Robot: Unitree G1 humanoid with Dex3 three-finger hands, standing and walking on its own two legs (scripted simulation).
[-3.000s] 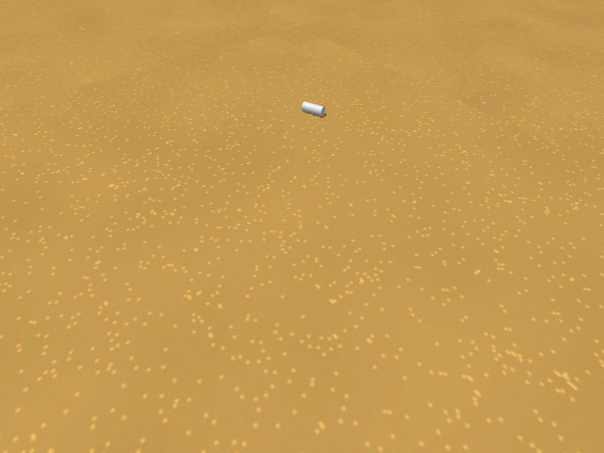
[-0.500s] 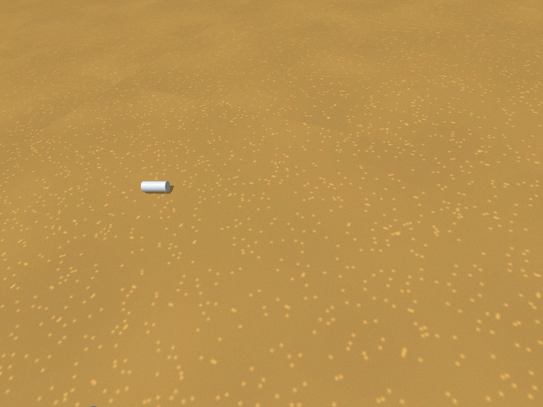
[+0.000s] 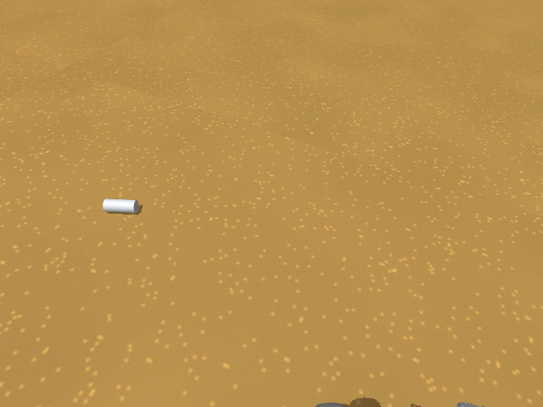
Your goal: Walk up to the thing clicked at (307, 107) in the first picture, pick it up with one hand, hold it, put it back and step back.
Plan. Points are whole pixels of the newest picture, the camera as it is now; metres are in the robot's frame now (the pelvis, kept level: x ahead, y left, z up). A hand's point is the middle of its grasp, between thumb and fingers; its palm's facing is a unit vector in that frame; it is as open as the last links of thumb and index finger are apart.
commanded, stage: walk up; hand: left
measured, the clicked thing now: (121, 205) +1.13 +0.62 -0.74
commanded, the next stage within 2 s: none
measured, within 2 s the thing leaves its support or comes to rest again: neither
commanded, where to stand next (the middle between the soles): +0.75 +0.41 m, yaw -6 degrees
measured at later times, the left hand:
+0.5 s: hand (58, 336) +0.29 +0.35 -0.11, palm faces -0.01 -0.88 -0.48, open 7.3 cm
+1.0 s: hand (14, 268) +0.44 +0.50 -0.14, palm faces -0.12 -0.90 -0.43, open 7.3 cm
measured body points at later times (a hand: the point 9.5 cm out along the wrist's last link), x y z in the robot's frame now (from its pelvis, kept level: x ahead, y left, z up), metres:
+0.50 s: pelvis +0.20 +0.07 +0.00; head +0.21 +0.03 +0.45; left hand +0.29 +0.39 -0.08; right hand +0.27 -0.25 -0.14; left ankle +0.23 +0.24 -0.66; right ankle +0.23 -0.06 -0.73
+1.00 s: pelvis +0.36 +0.22 +0.00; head +0.38 +0.21 +0.45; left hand +0.44 +0.55 -0.11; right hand +0.37 -0.11 -0.12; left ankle +0.37 +0.30 -0.73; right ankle +0.44 +0.10 -0.69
